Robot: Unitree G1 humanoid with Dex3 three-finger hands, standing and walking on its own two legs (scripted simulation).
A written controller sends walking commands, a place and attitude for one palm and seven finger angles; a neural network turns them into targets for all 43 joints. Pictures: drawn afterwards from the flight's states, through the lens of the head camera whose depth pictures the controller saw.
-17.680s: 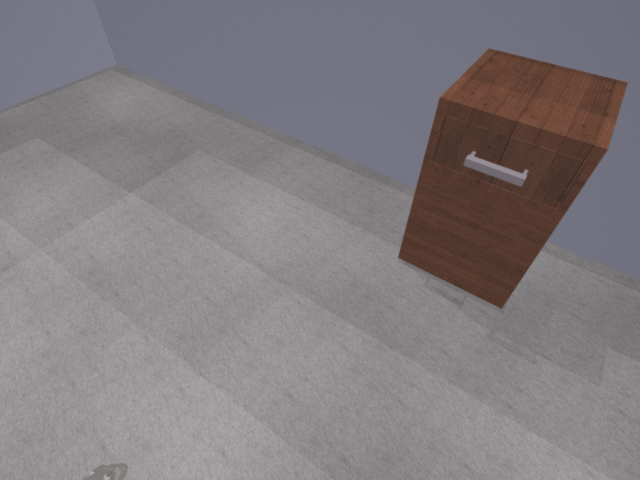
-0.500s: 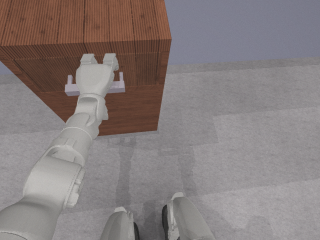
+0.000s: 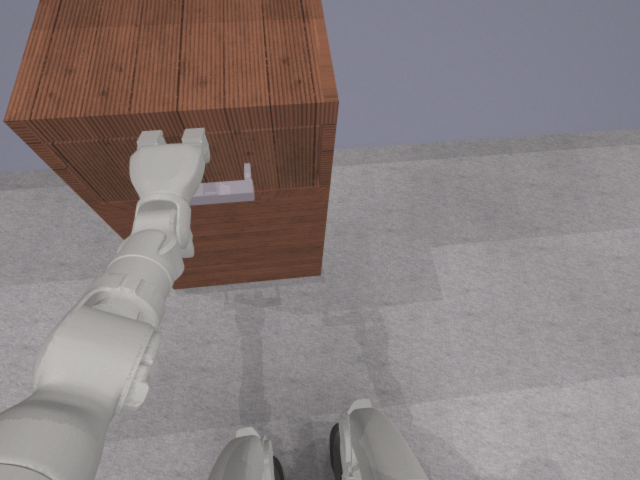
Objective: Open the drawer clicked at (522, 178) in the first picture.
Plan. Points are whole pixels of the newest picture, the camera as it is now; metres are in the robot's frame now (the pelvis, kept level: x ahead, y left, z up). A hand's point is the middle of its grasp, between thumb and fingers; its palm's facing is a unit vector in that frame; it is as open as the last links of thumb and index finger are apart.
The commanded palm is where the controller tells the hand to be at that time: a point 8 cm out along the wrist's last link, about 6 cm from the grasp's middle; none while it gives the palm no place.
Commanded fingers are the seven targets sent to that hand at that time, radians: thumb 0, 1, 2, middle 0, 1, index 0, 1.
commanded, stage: move the hooked fingers above the handle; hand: left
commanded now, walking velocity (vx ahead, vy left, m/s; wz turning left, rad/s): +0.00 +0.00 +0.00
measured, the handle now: (200, 183) +0.56 +0.13 -0.10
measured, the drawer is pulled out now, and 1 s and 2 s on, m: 0.00 0.00 0.00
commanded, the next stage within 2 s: lower the fingers behind the handle in 1.78 s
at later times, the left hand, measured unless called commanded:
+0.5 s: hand (204, 181) +0.52 +0.11 -0.02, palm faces -0.08 -0.02 -1.00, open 13.6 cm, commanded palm +0.49 +0.13 +0.02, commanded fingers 0.00 -0.50 0.30 -0.30 -1.20 -0.30 -1.20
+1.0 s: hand (198, 179) +0.52 +0.12 -0.02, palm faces +0.03 -0.02 -1.00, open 13.6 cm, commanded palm +0.50 +0.12 +0.02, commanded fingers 0.00 -0.50 0.30 -0.30 -1.20 -0.30 -1.20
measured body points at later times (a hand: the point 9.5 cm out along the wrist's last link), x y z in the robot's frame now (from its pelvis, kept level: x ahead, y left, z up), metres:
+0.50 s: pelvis +0.00 +0.01 +0.00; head +0.15 -0.01 +0.43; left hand +0.51 +0.11 +0.03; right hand +0.01 -0.24 -0.14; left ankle -0.01 +0.10 -0.65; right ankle +0.04 -0.09 -0.65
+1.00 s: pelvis +0.00 +0.01 +0.00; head +0.15 +0.00 +0.42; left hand +0.51 +0.11 +0.03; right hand +0.01 -0.26 -0.14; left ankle -0.01 +0.10 -0.65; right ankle +0.04 -0.09 -0.65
